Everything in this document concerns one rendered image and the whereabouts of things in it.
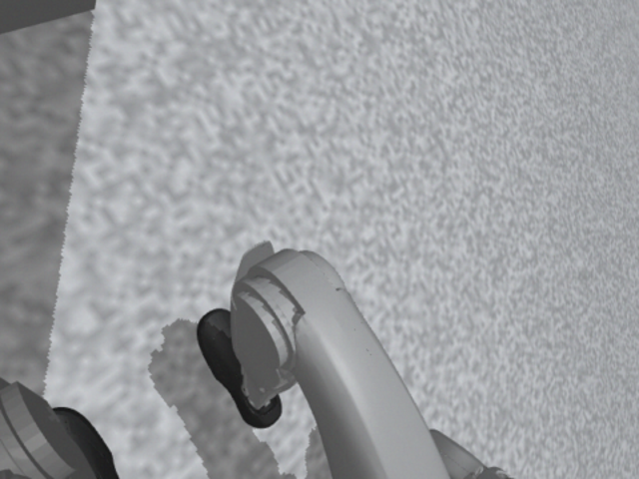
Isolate left robot foot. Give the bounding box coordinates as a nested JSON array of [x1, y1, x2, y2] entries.
[[52, 407, 120, 479]]

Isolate right robot hand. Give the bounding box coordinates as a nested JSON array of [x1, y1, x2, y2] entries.
[[429, 429, 487, 479]]

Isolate right robot foot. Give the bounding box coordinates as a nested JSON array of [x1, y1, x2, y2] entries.
[[197, 308, 282, 428]]

